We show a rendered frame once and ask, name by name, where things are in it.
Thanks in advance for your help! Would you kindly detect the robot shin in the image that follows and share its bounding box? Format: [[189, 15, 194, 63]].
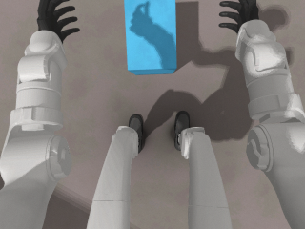
[[178, 127, 211, 150], [112, 126, 139, 145]]

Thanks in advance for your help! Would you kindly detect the right robot shin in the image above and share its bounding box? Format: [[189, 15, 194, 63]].
[[178, 127, 211, 150]]

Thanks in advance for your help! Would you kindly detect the carton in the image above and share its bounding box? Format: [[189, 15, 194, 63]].
[[124, 0, 177, 75]]

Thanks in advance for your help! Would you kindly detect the left robot shin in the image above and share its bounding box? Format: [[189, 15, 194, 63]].
[[112, 126, 139, 145]]

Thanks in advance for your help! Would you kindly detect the right robot upper arm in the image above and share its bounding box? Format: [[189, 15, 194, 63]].
[[246, 122, 305, 229]]

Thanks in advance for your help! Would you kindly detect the left robot forearm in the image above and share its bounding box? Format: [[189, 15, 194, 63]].
[[0, 30, 68, 180]]

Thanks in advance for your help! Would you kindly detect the left robot hand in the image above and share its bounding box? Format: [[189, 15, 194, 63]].
[[36, 0, 80, 44]]

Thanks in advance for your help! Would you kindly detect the right robot hand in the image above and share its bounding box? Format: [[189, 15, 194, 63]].
[[218, 0, 259, 34]]

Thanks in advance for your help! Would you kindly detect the left robot upper arm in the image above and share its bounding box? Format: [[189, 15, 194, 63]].
[[0, 134, 72, 229]]

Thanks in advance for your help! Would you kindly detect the right robot forearm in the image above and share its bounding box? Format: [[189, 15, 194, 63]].
[[234, 19, 305, 124]]

